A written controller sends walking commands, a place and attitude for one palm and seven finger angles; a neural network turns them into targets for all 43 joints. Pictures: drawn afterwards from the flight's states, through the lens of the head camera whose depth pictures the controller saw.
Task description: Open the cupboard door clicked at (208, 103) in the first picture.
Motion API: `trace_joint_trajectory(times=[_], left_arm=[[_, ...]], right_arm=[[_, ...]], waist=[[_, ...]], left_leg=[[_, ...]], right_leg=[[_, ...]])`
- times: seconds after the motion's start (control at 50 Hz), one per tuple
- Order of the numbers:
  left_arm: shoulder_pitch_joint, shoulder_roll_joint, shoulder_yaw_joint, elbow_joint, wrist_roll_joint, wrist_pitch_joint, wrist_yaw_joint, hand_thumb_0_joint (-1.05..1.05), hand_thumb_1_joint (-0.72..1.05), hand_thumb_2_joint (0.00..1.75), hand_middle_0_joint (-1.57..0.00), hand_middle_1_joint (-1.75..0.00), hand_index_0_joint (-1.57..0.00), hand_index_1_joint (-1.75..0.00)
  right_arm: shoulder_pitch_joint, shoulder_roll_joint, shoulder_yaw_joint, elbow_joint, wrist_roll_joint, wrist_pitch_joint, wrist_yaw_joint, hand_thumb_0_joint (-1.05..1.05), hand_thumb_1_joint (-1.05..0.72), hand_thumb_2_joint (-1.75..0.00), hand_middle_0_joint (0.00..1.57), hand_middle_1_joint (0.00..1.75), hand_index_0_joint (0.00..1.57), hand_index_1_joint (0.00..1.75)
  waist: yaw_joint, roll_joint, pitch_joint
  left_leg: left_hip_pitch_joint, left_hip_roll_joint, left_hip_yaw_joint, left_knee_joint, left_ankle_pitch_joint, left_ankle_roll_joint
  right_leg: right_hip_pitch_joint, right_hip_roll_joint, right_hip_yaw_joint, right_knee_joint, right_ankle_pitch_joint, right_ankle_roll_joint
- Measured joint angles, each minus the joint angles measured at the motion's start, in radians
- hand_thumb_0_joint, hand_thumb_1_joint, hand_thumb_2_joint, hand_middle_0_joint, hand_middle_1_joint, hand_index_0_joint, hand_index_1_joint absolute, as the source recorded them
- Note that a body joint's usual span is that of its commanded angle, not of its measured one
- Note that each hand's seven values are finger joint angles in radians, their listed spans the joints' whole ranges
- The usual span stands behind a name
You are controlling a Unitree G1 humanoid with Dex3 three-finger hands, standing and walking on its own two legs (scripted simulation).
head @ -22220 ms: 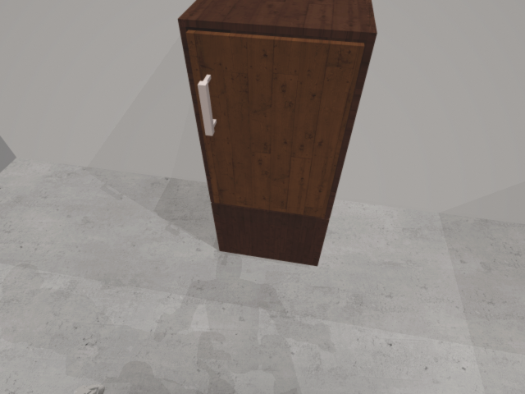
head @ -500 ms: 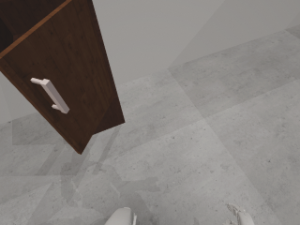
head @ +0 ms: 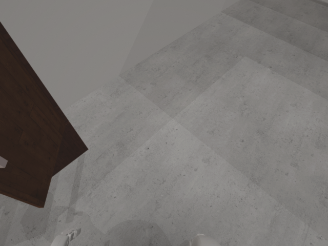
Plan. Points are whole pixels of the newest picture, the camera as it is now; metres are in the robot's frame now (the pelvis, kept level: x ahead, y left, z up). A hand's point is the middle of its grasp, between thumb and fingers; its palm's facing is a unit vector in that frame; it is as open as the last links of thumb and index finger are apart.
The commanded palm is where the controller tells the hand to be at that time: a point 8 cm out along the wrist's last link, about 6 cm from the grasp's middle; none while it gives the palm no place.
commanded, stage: walk to a spot facing it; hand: left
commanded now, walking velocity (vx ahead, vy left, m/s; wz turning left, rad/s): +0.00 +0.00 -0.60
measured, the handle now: out of the picture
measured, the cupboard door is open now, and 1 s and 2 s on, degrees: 47 47 47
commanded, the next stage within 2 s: turn to face it in 1.62 s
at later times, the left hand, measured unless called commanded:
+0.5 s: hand (108, 221) +0.19 +0.17 -0.18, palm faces -0.25 -0.95 -0.17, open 7.4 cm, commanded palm none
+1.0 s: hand (189, 139) +0.47 -0.07 -0.17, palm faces -0.57 -0.80 -0.21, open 7.4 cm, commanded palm none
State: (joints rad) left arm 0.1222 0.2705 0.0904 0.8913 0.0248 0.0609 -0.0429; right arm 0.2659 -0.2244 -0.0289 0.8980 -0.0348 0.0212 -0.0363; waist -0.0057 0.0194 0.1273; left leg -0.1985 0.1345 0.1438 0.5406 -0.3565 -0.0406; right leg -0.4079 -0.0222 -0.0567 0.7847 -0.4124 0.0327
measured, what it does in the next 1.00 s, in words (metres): walks ahead, turning right: right foot, then left foot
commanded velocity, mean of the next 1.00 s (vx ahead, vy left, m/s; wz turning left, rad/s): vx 0.32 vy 0.00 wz -0.51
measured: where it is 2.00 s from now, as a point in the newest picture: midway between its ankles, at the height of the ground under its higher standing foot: (235, 168)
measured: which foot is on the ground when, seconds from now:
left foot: down 0.00-0.04, up 0.06-0.40, down 0.42-0.88, up 0.90-1.00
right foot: up 0.00-0.02, down 0.04-0.42, up 0.44-0.86, down 0.88-1.00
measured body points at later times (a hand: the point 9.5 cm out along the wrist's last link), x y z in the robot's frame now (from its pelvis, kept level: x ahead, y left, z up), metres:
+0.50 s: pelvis +0.10 +0.00 +0.00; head +0.13 +0.00 +0.44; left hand +0.20 +0.22 -0.16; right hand +0.10 -0.26 -0.13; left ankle +0.12 +0.10 -0.74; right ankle +0.00 -0.11 -0.68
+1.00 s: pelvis +0.26 -0.15 -0.01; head +0.30 -0.19 +0.43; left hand +0.50 -0.02 -0.15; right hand +0.08 -0.30 -0.17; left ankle +0.26 +0.04 -0.63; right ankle +0.26 -0.20 -0.73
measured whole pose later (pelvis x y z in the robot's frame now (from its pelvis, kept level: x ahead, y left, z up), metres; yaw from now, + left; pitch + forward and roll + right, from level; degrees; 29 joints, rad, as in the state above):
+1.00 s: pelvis +0.26 -0.15 -0.01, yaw -33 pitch +0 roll +1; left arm 0.09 0.19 0.06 0.93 0.02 -0.05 -0.01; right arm 0.37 -0.16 -0.04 1.06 -0.02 0.01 -0.02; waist -0.06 0.01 0.14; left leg -0.42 0.16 0.06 1.28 -0.38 -0.04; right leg -0.35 0.05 -0.13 0.62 -0.28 -0.12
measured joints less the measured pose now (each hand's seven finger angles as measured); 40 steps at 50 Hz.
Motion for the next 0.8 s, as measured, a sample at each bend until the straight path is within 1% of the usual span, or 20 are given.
trace_joint_trajectory(times=[0.04,0.06,0.08,0.12,0.14,0.18,0.22,0.3,0.36,0.4,0.42,0.44,0.48,0.52,0.54,0.6,0.64,0.68,0.74,0.8], left_arm=[[-0.013,-0.001,-0.009,-0.009,-0.001,-0.012,-0.001,0.01,0.91,0.90,-0.20,-0.30,-0.20,-0.30],[-0.017,0.000,-0.011,-0.015,0.002,-0.026,0.003,0.01,0.91,0.90,-0.20,-0.30,-0.20,-0.30],[-0.028,-0.009,-0.015,-0.014,-0.001,-0.037,0.011,0.01,0.91,0.90,-0.20,-0.30,-0.20,-0.30],[-0.034,-0.028,-0.023,-0.018,-0.004,-0.046,0.028,0.01,0.91,0.90,-0.20,-0.30,-0.20,-0.30],[-0.030,-0.035,-0.025,-0.020,-0.004,-0.045,0.035,0.01,0.91,0.90,-0.20,-0.30,-0.20,-0.30],[-0.014,-0.048,-0.029,-0.018,-0.003,-0.043,0.041,0.01,0.91,0.90,-0.20,-0.30,-0.20,-0.30],[0.008,-0.059,-0.033,-0.009,0.001,-0.043,0.038,0.01,0.91,0.90,-0.20,-0.30,-0.20,-0.30],[0.058,-0.074,-0.038,0.014,0.006,-0.049,0.024,0.01,0.90,0.90,-0.20,-0.30,-0.20,-0.30],[0.095,-0.078,-0.033,0.028,0.007,-0.054,0.016,0.01,0.90,0.90,-0.20,-0.30,-0.21,-0.30],[0.121,-0.075,-0.026,0.036,0.005,-0.053,0.013,0.01,0.90,0.90,-0.20,-0.30,-0.21,-0.30],[0.137,-0.075,-0.022,0.039,0.004,-0.051,0.013,0.01,0.90,0.90,-0.20,-0.30,-0.21,-0.30],[0.148,-0.074,-0.017,0.046,0.001,-0.046,0.011,0.01,0.90,0.90,-0.20,-0.30,-0.21,-0.30],[0.151,-0.063,-0.006,0.067,0.004,-0.035,0.006,0.01,0.90,0.90,-0.20,-0.30,-0.20,-0.30],[0.142,-0.050,0.002,0.080,0.014,-0.033,-0.003,0.01,0.91,0.90,-0.20,-0.30,-0.20,-0.30],[0.135,-0.046,0.005,0.080,0.016,-0.034,-0.007,0.01,0.91,0.90,-0.20,-0.30,-0.20,-0.30],[0.104,-0.042,0.007,0.065,0.015,-0.036,-0.014,0.01,0.91,0.90,-0.20,-0.30,-0.20,-0.30],[0.080,-0.046,0.005,0.055,0.013,-0.036,-0.016,0.01,0.91,0.90,-0.20,-0.30,-0.20,-0.30],[0.049,-0.053,0.001,0.048,0.012,-0.033,-0.018,0.01,0.91,0.90,-0.20,-0.30,-0.20,-0.30],[-0.006,-0.064,-0.007,0.043,0.011,-0.028,-0.022,0.01,0.91,0.90,-0.19,-0.30,-0.20,-0.30],[-0.064,-0.071,-0.015,0.034,0.009,-0.031,-0.024,0.01,0.91,0.90,-0.19,-0.30,-0.20,-0.30]], right_arm=[[0.028,-0.015,-0.008,0.007,0.005,0.004,0.004,0.00,-0.90,-0.90,0.20,0.30,0.20,0.30],[0.036,-0.023,-0.012,0.012,0.011,0.010,0.007,0.00,-0.90,-0.90,0.20,0.30,0.20,0.30],[0.029,-0.036,-0.016,0.022,0.016,0.022,0.006,0.00,-0.90,-0.90,0.20,0.30,0.20,0.30],[0.010,-0.051,-0.025,0.039,0.019,0.043,0.001,0.00,-0.90,-0.90,0.20,0.30,0.20,0.30],[0.002,-0.053,-0.027,0.043,0.020,0.048,0.001,0.01,-0.90,-0.90,0.20,0.30,0.20,0.30],[-0.012,-0.050,-0.030,0.041,0.017,0.050,0.008,0.01,-0.91,-0.90,0.20,0.30,0.20,0.30],[-0.022,-0.043,-0.033,0.031,0.014,0.045,0.018,0.01,-0.91,-0.90,0.20,0.30,0.20,0.30],[-0.039,-0.020,-0.034,0.008,0.012,0.026,0.036,0.01,-0.91,-0.90,0.20,0.30,0.20,0.30],[-0.051,-0.002,-0.030,-0.006,0.014,0.007,0.042,0.01,-0.91,-0.90,0.20,0.30,0.20,0.30],[-0.054,0.008,-0.024,-0.017,0.015,-0.012,0.041,0.01,-0.91,-0.90,0.20,0.30,0.20,0.30],[-0.049,0.008,-0.019,-0.026,0.015,-0.027,0.038,0.00,-0.90,-0.90,0.20,0.30,0.20,0.30],[-0.046,0.009,-0.015,-0.032,0.008,-0.046,0.033,0.00,-0.90,-0.90,0.20,0.30,0.20,0.30],[-0.035,0.023,-0.003,-0.033,-0.003,-0.068,0.022,0.00,-0.90,-0.90,0.20,0.30,0.20,0.30],[-0.001,0.039,0.008,-0.028,-0.006,-0.077,0.018,0.00,-0.90,-0.90,0.20,0.30,0.20,0.30],[0.017,0.047,0.013,-0.020,-0.006,-0.081,0.015,0.00,-0.90,-0.90,0.20,0.30,0.20,0.30],[0.072,0.064,0.023,0.018,-0.002,-0.089,0.006,0.00,-0.90,-0.90,0.20,0.30,0.20,0.30],[0.106,0.071,0.027,0.048,-0.001,-0.091,0.004,0.00,-0.90,-0.90,0.20,0.30,0.20,0.30],[0.141,0.075,0.027,0.074,-0.001,-0.088,0.003,0.00,-0.90,-0.90,0.20,0.30,0.20,0.30],[0.189,0.076,0.024,0.110,-0.004,-0.079,0.003,0.00,-0.90,-0.90,0.20,0.30,0.20,0.30],[0.233,0.072,0.022,0.141,-0.006,-0.071,0.003,0.00,-0.90,-0.90,0.20,0.30,0.20,0.30]], waist=[[-0.011,0.009,-0.006],[-0.014,0.007,-0.012],[-0.019,0.022,-0.003],[-0.025,0.034,0.010],[-0.025,0.032,0.010],[-0.025,0.022,0.001],[-0.025,0.012,-0.016],[-0.015,-0.005,-0.050],[0.003,-0.019,-0.067],[0.014,-0.030,-0.076],[0.016,-0.027,-0.086],[0.012,-0.023,-0.093],[0.010,-0.037,-0.091],[0.008,-0.048,-0.092],[0.010,-0.052,-0.091],[0.016,-0.052,-0.079],[0.015,-0.046,-0.069],[0.005,-0.041,-0.057],[-0.019,-0.033,-0.036],[-0.048,-0.021,-0.014]], left_leg=[[-0.014,0.016,0.021,0.063,-0.040,-0.017],[-0.046,0.021,0.026,0.142,-0.065,-0.021],[-0.088,0.022,-0.005,0.249,-0.124,-0.023],[-0.164,-0.004,-0.067,0.441,-0.190,-0.024],[-0.195,-0.015,-0.081,0.502,-0.184,-0.026],[-0.239,-0.027,-0.089,0.549,-0.140,-0.033],[-0.262,-0.034,-0.090,0.527,-0.093,-0.035],[-0.260,-0.051,-0.091,0.397,-0.044,-0.032],[-0.224,-0.073,-0.093,0.270,-0.040,-0.024],[-0.171,-0.090,-0.088,0.145,-0.011,-0.018],[-0.132,-0.091,-0.086,0.059,-0.013,-0.010],[-0.126,-0.086,-0.083,0.038,0.039,0.009],[-0.113,-0.077,-0.050,0.070,0.037,0.045],[-0.068,-0.069,-0.021,0.036,0.021,0.053],[-0.039,-0.065,-0.007,0.004,0.023,0.050],[0.041,-0.052,0.037,-0.087,0.036,0.037],[0.089,-0.042,0.068,-0.128,0.032,0.032],[0.133,-0.036,0.098,-0.155,0.019,0.023],[0.195,-0.031,0.140,-0.178,-0.012,0.005],[0.246,-0.018,0.174,-0.168,-0.060,-0.023]], right_leg=[[0.074,0.006,-0.017,-0.149,0.115,-0.023],[0.090,0.008,-0.008,-0.184,0.103,-0.042],[0.081,0.020,-0.003,-0.160,0.082,-0.055],[0.084,0.032,0.012,-0.142,0.072,-0.065],[0.094,0.036,0.024,-0.153,0.079,-0.067],[0.119,0.043,0.048,-0.190,0.099,-0.067],[0.144,0.048,0.071,-0.230,0.114,-0.069],[0.182,0.060,0.115,-0.285,0.125,-0.073],[0.200,0.068,0.149,-0.298,0.115,-0.068],[0.201,0.073,0.174,-0.278,0.092,-0.058],[0.190,0.083,0.185,-0.247,0.068,-0.055],[0.160,0.092,0.181,-0.169,0.008,-0.058],[0.069,0.082,0.142,0.072,-0.059,-0.060],[-0.028,0.055,0.090,0.285,-0.005,-0.055],[-0.071,0.037,0.069,0.356,0.039,-0.049],[-0.177,-0.004,0.028,0.442,0.126,-0.037],[-0.223,-0.020,0.010,0.416,0.161,-0.035],[-0.247,-0.033,-0.010,0.338,0.195,-0.034],[-0.242,-0.044,-0.042,0.163,0.230,-0.042],[-0.196,-0.027,-0.072,0.009,0.205,-0.071]])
